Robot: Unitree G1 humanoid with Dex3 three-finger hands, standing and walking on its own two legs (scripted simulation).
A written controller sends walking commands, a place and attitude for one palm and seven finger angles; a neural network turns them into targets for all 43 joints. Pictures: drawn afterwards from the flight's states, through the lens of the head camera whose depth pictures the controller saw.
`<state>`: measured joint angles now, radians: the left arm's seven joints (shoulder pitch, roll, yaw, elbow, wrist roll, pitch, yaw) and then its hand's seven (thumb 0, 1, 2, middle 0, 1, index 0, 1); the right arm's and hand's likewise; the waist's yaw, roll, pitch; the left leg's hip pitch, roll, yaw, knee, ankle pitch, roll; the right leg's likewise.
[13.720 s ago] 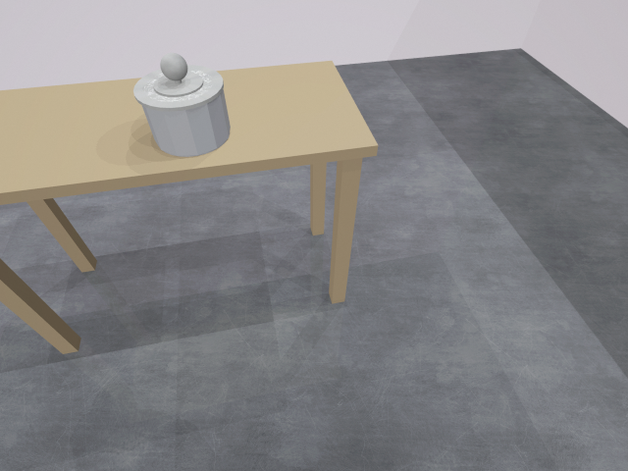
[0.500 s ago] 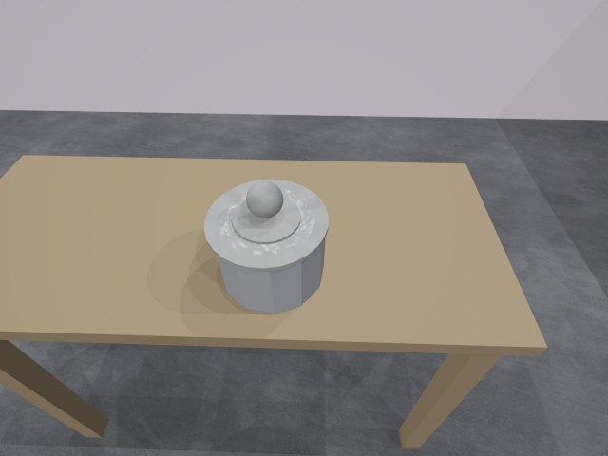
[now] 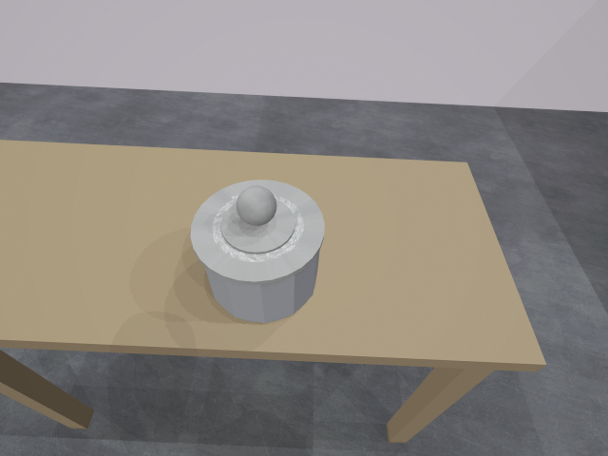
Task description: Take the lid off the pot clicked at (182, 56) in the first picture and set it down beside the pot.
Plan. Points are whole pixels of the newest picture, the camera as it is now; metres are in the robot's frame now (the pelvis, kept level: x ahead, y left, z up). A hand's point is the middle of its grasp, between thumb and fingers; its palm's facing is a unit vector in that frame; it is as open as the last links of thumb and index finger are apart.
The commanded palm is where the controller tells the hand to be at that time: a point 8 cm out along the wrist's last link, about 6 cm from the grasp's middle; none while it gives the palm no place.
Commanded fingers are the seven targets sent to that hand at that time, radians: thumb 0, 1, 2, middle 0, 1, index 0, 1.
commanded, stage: come to a stop and stand still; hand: left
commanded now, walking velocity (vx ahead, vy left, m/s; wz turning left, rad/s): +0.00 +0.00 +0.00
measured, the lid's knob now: (256, 205) +0.40 +0.10 +0.12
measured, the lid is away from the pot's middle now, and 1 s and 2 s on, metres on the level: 0.00 0.00 0.00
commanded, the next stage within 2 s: look again from close up in 0.74 s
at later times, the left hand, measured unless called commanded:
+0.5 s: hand out of the picture -0.01 +0.13 -0.17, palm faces +0.04 -0.98 -0.17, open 7.4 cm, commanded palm none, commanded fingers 0.00 0.90 0.90 -0.20 -0.30 -0.20 -0.30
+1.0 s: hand out of the picture -0.01 +0.12 -0.18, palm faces +0.05 -0.99 -0.15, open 7.4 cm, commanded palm none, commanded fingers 0.00 0.90 0.90 -0.20 -0.30 -0.20 -0.30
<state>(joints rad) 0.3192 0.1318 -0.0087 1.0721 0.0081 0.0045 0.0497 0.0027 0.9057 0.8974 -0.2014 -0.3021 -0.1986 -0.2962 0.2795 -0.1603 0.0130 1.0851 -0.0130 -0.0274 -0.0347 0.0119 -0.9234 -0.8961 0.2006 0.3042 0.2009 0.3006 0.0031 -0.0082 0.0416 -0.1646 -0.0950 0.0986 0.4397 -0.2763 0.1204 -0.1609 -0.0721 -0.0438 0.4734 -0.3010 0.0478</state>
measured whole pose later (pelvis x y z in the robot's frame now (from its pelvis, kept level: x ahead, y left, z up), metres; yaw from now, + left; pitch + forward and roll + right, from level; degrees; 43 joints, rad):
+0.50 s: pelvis +0.01 -0.02 +0.00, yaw +0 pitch +0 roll +0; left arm 0.31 0.12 -0.01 1.10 0.01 -0.01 0.05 0.00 0.91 0.90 -0.20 -0.30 -0.20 -0.30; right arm 0.29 -0.12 0.02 1.15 -0.01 -0.04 -0.04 0.01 -0.92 -0.90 0.20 0.30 0.20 0.30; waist 0.00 -0.01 0.05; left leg -0.15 -0.07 0.08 0.42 -0.27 0.09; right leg -0.14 -0.04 -0.06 0.44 -0.30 0.02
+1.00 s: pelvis +0.01 -0.03 +0.00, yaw +1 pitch +0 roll +0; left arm 0.32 0.11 -0.01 1.11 0.00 -0.02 0.05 0.00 0.91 0.90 -0.20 -0.30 -0.20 -0.30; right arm 0.30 -0.11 0.02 1.17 -0.01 -0.04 -0.04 0.01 -0.92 -0.90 0.20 0.30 0.20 0.30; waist 0.00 -0.02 0.05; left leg -0.15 -0.06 0.07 0.41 -0.27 0.08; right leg -0.13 -0.03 -0.07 0.42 -0.29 0.01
